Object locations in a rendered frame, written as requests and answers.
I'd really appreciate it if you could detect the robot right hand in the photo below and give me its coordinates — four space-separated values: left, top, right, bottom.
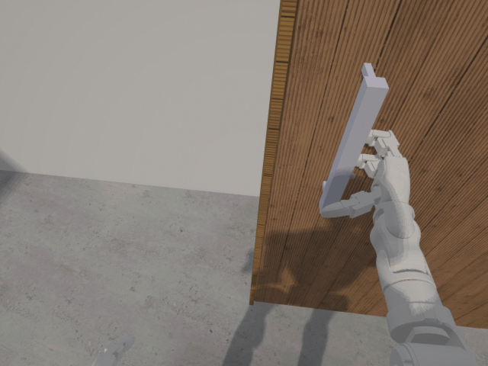
320 130 410 218

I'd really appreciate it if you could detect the wardrobe door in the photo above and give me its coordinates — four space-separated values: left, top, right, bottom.
255 0 488 329

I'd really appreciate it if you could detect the handle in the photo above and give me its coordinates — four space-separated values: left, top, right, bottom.
319 63 389 213

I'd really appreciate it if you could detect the robot right upper arm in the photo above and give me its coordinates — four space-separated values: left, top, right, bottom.
390 342 476 366

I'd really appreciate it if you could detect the right robot forearm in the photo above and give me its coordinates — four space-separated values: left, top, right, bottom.
370 201 478 366

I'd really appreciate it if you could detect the robot left hand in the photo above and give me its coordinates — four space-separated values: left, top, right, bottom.
92 335 135 366

